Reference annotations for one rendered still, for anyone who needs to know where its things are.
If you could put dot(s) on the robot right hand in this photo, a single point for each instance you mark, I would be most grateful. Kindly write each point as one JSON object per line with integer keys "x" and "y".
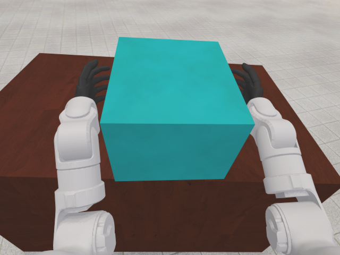
{"x": 251, "y": 87}

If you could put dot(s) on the carton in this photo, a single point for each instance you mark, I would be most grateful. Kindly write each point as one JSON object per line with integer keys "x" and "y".
{"x": 173, "y": 111}

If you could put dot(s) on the pedestal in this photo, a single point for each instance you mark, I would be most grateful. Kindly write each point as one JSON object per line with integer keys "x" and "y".
{"x": 217, "y": 215}

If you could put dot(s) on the right robot upper arm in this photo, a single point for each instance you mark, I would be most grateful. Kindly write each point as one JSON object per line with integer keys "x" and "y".
{"x": 299, "y": 228}

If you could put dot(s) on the left robot upper arm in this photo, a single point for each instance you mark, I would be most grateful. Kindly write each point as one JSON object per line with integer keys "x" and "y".
{"x": 85, "y": 233}

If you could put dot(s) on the robot right forearm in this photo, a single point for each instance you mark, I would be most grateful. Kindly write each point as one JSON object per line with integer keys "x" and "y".
{"x": 279, "y": 151}

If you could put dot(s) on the robot left hand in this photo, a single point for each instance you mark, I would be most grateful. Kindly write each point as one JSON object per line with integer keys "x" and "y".
{"x": 87, "y": 81}

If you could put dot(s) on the robot left forearm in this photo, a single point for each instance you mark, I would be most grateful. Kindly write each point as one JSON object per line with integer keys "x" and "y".
{"x": 77, "y": 159}

